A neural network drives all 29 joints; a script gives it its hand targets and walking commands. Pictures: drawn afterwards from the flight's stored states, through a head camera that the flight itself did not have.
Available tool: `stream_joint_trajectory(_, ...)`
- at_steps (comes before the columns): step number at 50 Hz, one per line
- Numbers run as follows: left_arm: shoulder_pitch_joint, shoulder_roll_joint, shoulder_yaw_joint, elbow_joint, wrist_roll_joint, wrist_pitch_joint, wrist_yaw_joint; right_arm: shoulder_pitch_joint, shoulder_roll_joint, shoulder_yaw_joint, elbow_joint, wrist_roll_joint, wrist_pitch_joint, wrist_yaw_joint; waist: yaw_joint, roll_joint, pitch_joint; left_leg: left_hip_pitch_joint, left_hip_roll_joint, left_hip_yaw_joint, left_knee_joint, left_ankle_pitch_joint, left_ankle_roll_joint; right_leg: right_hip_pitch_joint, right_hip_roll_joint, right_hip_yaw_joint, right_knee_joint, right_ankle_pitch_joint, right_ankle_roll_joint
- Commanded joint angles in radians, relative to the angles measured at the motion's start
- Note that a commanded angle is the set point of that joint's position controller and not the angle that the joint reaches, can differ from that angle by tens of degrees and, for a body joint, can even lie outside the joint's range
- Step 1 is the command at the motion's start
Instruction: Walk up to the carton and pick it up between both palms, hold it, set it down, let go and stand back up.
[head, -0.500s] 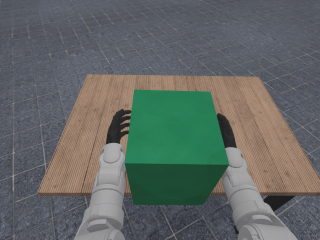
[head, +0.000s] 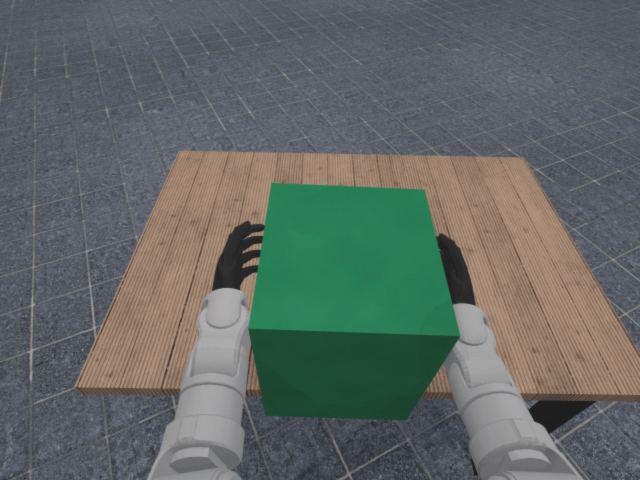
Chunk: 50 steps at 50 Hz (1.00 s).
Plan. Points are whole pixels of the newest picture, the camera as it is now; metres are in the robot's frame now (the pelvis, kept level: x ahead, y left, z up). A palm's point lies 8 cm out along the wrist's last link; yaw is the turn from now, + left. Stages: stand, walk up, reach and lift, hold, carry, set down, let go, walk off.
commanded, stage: reach and lift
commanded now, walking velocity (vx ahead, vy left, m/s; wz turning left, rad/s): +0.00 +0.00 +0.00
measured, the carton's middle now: (341, 306) +0.35 -0.01 +0.02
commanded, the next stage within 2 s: none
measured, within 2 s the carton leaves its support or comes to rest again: leaves its support in 0.14 s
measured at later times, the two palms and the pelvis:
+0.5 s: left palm (221, 263) +0.35 +0.14 +0.12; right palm (464, 284) +0.33 -0.15 +0.09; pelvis -0.02 +0.00 +0.00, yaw +1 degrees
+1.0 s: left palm (207, 233) +0.36 +0.15 +0.16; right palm (463, 254) +0.34 -0.14 +0.13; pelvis -0.01 +0.01 +0.00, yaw +1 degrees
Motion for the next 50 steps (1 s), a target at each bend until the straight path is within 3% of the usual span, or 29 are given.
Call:
stream_joint_trajectory(1,-0.495,-0.617,-0.483,-0.067,-0.035,-0.035,-0.123,-0.644,0.608,0.440,-0.250,-0.017,-0.086,0.108,-0.016,0.040,-0.437,0.003,-0.047,0.053,-0.010,0.294,-0.042,0.243,0.038,-0.007,0.074,0.334,0.009)
stream_joint_trajectory(3,-0.520,-0.642,-0.515,-0.091,-0.048,-0.047,-0.109,-0.669,0.619,0.461,-0.276,-0.007,-0.095,0.106,-0.018,0.044,-0.479,0.019,-0.043,0.046,0.006,0.330,-0.048,0.228,0.042,-0.009,0.082,0.355,0.005)
stream_joint_trajectory(4,-0.559,-0.615,-0.454,-0.137,-0.033,-0.042,-0.110,-0.674,0.588,0.455,-0.231,-0.004,-0.078,0.115,-0.008,0.053,-0.413,0.056,-0.056,0.040,-0.006,0.310,-0.038,0.240,0.028,-0.003,0.074,0.315,0.019)
stream_joint_trajectory(6,-0.543,-0.641,-0.459,-0.164,-0.021,-0.037,-0.116,-0.690,0.573,0.463,-0.248,0.003,-0.094,0.127,-0.002,0.043,-0.447,0.103,-0.048,0.039,-0.005,0.356,-0.043,0.245,0.039,-0.021,0.067,0.317,0.019)
stream_joint_trajectory(7,-0.583,-0.636,-0.491,-0.200,-0.040,-0.034,-0.116,-0.721,0.568,0.451,-0.273,0.008,-0.099,0.129,-0.013,0.047,-0.492,0.124,-0.047,0.036,-0.002,0.385,-0.051,0.232,0.040,-0.022,0.068,0.327,0.018)
stream_joint_trajectory(9,-0.563,-0.662,-0.516,-0.233,-0.044,-0.027,-0.108,-0.734,0.563,0.482,-0.317,0.030,-0.124,0.125,-0.017,0.048,-0.563,0.178,-0.048,0.025,0.033,0.496,-0.069,0.244,0.047,-0.027,0.080,0.430,0.019)
stream_joint_trajectory(12,-0.475,-0.623,-0.491,-0.208,-0.012,0.018,-0.123,-0.685,0.535,0.521,-0.336,0.036,-0.108,0.103,-0.022,-0.004,-0.482,0.149,-0.052,0.026,0.018,0.461,-0.050,0.304,0.042,-0.023,0.074,0.481,0.036)
stream_joint_trajectory(17,-0.447,-0.547,-0.386,-0.235,0.039,0.122,-0.180,-0.674,0.496,0.484,-0.342,0.038,-0.064,0.085,-0.012,-0.052,-0.290,0.034,-0.068,0.059,-0.074,0.221,0.000,0.357,0.015,-0.018,0.041,0.310,0.056)
stream_joint_trajectory(20,-0.514,-0.523,-0.381,-0.270,0.036,0.166,-0.194,-0.707,0.476,0.436,-0.329,0.030,-0.054,0.092,-0.020,-0.026,-0.251,0.063,-0.068,0.069,-0.093,0.171,0.001,0.312,0.013,-0.031,0.027,0.199,0.043)
stream_joint_trajectory(22,-0.471,-0.508,-0.371,-0.250,0.040,0.206,-0.201,-0.658,0.457,0.411,-0.275,0.033,-0.030,0.087,-0.033,-0.018,-0.192,0.116,-0.071,0.083,-0.087,0.137,0.002,0.290,0.014,-0.037,0.009,0.135,0.041)
stream_joint_trajectory(23,-0.540,-0.524,-0.412,-0.286,0.010,0.204,-0.201,-0.722,0.463,0.410,-0.308,0.042,-0.043,0.084,-0.037,0.000,-0.251,0.111,-0.064,0.081,-0.088,0.135,0.004,0.267,0.016,-0.043,0.014,0.111,0.038)
stream_joint_trajectory(26,-0.567,-0.560,-0.461,-0.321,-0.021,0.217,-0.180,-0.786,0.462,0.423,-0.345,0.073,-0.059,0.091,-0.032,0.044,-0.348,0.193,-0.057,0.071,-0.042,0.243,-0.017,0.236,0.022,-0.051,0.029,0.155,0.024)
stream_joint_trajectory(29,-0.551,-0.560,-0.476,-0.317,-0.031,0.229,-0.160,-0.829,0.459,0.453,-0.400,0.089,-0.053,0.094,-0.028,0.033,-0.392,0.221,-0.057,0.060,-0.021,0.289,-0.020,0.225,0.030,-0.057,0.029,0.168,0.021)
stream_joint_trajectory(35,-0.609,-0.538,-0.471,-0.320,-0.050,0.288,-0.156,-0.865,0.468,0.451,-0.377,0.106,0.023,0.091,-0.042,0.003,-0.325,0.161,-0.057,0.051,-0.040,0.171,-0.004,0.200,0.018,-0.043,0.028,0.070,0.014)
stream_joint_trajectory(37,-0.620,-0.540,-0.446,-0.294,-0.048,0.316,-0.164,-0.900,0.462,0.438,-0.389,0.107,0.049,0.091,-0.031,0.009,-0.308,0.137,-0.059,0.051,-0.056,0.117,0.002,0.222,0.013,-0.040,0.024,0.032,0.017)
stream_joint_trajectory(39,-0.634,-0.551,-0.463,-0.321,-0.045,0.331,-0.166,-0.897,0.461,0.444,-0.377,0.120,0.063,0.096,-0.046,0.027,-0.336,0.182,-0.059,0.052,-0.050,0.168,-0.002,0.218,0.023,-0.050,0.026,0.037,0.016)
stream_joint_trajectory(40,-0.598,-0.559,-0.464,-0.295,-0.043,0.347,-0.168,-0.924,0.454,0.450,-0.418,0.134,0.063,0.092,-0.039,0.020,-0.341,0.205,-0.055,0.049,-0.030,0.208,-0.008,0.213,0.024,-0.047,0.030,0.079,0.016)
stream_joint_trajectory(42,-0.587,-0.557,-0.463,-0.334,-0.043,0.365,-0.172,-0.888,0.448,0.464,-0.389,0.150,0.083,0.079,-0.059,0.011,-0.343,0.240,-0.057,0.036,-0.007,0.300,-0.022,0.231,0.035,-0.047,0.040,0.161,0.017)
stream_joint_trajectory(44,-0.571,-0.556,-0.489,-0.371,-0.057,0.377,-0.171,-0.907,0.455,0.500,-0.459,0.193,0.091,0.064,-0.058,0.028,-0.378,0.262,-0.065,0.037,0.021,0.407,-0.033,0.272,0.042,-0.044,0.050,0.273,0.023)
stream_joint_trajectory(47,-0.567,-0.563,-0.528,-0.451,-0.062,0.392,-0.177,-0.886,0.462,0.557,-0.511,0.240,0.112,0.044,-0.090,0.031,-0.389,0.283,-0.065,0.021,0.049,0.506,-0.040,0.305,0.050,-0.037,0.065,0.363,0.028)
stream_joint_trajectory(50,-0.547,-0.540,-0.499,-0.451,-0.034,0.445,-0.190,-0.849,0.430,0.534,-0.477,0.247,0.174,0.037,-0.093,0.040,-0.266,0.268,-0.065,0.015,0.024,0.432,-0.045,0.286,0.051,-0.046,0.045,0.256,0.027)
